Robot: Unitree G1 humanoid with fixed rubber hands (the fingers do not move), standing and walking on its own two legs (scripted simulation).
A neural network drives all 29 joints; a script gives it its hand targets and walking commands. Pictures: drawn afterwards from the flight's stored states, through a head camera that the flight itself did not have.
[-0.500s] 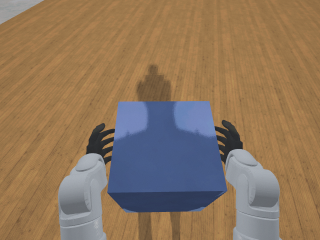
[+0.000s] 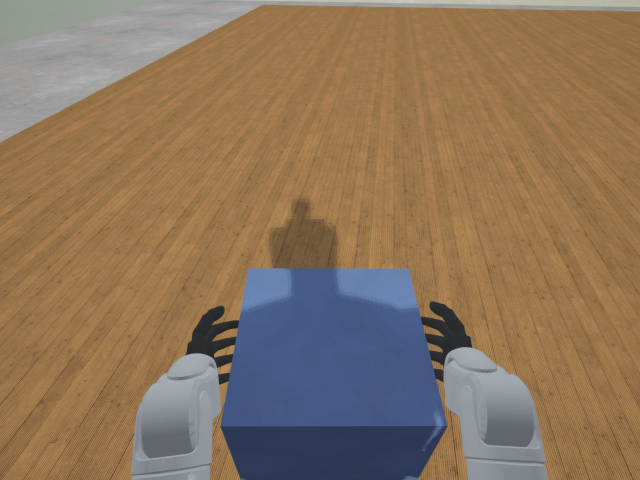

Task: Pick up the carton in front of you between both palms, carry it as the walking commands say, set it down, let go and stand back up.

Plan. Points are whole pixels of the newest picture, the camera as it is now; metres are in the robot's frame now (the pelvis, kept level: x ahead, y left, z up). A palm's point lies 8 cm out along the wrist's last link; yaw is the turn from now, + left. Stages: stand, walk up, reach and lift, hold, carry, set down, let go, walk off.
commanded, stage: carry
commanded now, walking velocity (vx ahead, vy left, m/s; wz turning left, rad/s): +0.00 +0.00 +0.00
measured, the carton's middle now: (328, 387) +0.26 +0.00 +0.00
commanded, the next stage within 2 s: hold in 1.50 s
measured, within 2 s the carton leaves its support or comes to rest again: neither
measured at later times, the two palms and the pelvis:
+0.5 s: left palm (204, 375) +0.27 +0.16 +0.03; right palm (433, 368) +0.27 -0.14 +0.03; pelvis -0.02 +0.01 +0.00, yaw +0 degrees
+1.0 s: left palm (199, 393) +0.24 +0.16 +0.04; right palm (444, 385) +0.24 -0.14 +0.04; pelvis -0.05 +0.01 +0.00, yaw +0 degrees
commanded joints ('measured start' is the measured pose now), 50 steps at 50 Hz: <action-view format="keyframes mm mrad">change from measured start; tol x16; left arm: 1 -415 -619 -461 45 -173 -111 -137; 21 -644 -826 -391 353 -99 -510 -267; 50 -595 -894 -466 356 -145 -414 -280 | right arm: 1 -445 675 482 29 214 -97 150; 17 -520 872 377 417 110 -450 260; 50 -580 948 430 360 139 -394 281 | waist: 1 -8 57 -62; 50 7 -10 -110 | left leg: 1 -15 150 -116 -81 597 -40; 50 -31 153 -143 -131 331 -1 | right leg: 1 60 -68 61 -4 298 -10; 50 62 -74 71 -45 164 -19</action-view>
